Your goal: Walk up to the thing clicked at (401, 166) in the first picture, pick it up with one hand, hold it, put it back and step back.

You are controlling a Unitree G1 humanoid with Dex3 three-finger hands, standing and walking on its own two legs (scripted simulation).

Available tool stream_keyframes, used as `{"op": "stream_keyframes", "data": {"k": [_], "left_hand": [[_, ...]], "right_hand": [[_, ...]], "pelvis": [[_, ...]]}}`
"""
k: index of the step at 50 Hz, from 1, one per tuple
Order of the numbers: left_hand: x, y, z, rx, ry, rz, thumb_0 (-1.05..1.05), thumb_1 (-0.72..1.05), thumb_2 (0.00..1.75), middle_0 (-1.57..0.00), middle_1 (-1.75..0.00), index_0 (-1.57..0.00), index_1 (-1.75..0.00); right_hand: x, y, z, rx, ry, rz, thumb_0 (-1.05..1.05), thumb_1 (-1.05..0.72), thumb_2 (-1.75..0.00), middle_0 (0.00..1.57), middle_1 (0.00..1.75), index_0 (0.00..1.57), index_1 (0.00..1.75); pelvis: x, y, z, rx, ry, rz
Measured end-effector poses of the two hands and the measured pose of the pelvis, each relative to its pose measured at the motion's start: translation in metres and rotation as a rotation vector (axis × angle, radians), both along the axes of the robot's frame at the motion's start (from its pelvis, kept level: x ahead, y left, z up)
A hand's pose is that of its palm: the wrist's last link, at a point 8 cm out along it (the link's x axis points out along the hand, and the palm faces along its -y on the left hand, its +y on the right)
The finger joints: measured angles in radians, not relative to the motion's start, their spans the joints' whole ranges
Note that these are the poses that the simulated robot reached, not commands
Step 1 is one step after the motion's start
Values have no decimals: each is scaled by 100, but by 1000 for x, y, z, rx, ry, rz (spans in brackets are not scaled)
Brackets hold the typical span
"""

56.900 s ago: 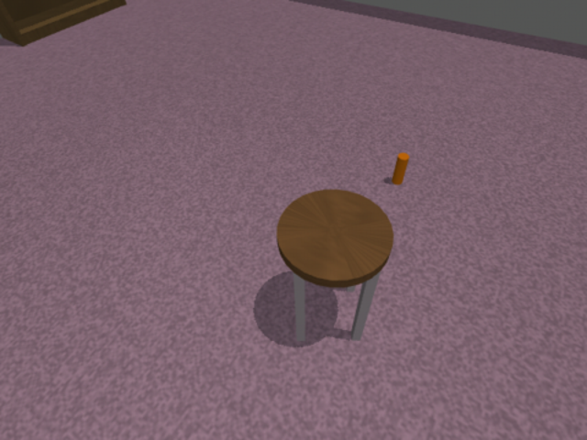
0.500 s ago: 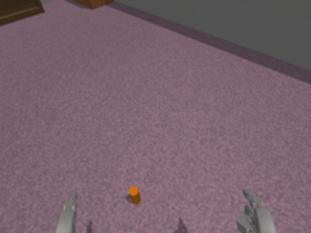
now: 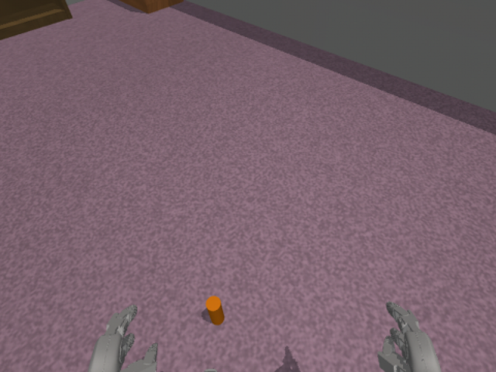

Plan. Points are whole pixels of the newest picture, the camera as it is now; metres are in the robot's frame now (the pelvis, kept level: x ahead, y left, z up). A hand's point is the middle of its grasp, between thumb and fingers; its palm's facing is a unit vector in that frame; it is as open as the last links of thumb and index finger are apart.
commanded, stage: stand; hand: left
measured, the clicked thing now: (215, 311) +0.43 +0.15 -0.64
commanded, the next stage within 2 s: none
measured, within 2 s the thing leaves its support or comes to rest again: neither
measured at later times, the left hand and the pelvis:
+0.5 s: hand out of the picture +0.05 +0.26 -0.11, palm faces +0.00 -0.94 -0.35, open 7.4 cm; pelvis +0.00 +0.02 +0.04, yaw +0 degrees
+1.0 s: hand out of the picture +0.06 +0.25 -0.10, palm faces -0.01 -0.94 -0.35, open 7.3 cm; pelvis +0.00 +0.00 +0.06, yaw -1 degrees
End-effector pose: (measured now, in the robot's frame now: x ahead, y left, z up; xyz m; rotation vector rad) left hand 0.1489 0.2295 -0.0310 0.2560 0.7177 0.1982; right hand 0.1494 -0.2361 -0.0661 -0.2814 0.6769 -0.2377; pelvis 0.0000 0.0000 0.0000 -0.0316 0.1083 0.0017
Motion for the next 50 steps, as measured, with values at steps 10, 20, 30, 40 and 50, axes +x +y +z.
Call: {"op": "stream_keyframes", "data": {"k": [10, 20, 30, 40, 50], "left_hand": [[-34, 51, -45, 45, 235, -39, 1, 86, 89, -21, -30, -21, -30], [-88, 77, -49, 41, 449, 57, 1, 90, 90, -21, -30, -20, -30], [-109, 74, -40, 28, 541, 85, 1, 91, 90, -21, -30, -20, -30], [-106, 69, -33, 37, 541, 83, 1, 91, 90, -21, -30, -21, -30], [-94, 62, -31, 36, 521, 70, 0, 91, 90, -21, -30, -21, -30]], "right_hand": [[-38, -34, -16, -16, 340, 50, 1, -90, -90, 21, 30, 20, 30], [-77, -38, -11, -5, 497, -21, 1, -91, -90, 20, 30, 20, 30], [-84, -24, -10, 52, 538, -20, 1, -90, -90, 20, 30, 20, 30], [-86, -34, -9, 63, 546, -38, 1, -91, -90, 20, 30, 20, 30], [-96, -51, -5, 49, 564, -67, 1, -91, -90, 20, 30, 20, 30]], "pelvis": [[-2, 5, 15, 29, -94, 2], [2, 14, 36, 23, -135, -1], [1, 15, 51, 33, -162, -4], [-2, 8, 56, 33, -175, -4], [-4, 2, 58, 32, -179, -10]]}}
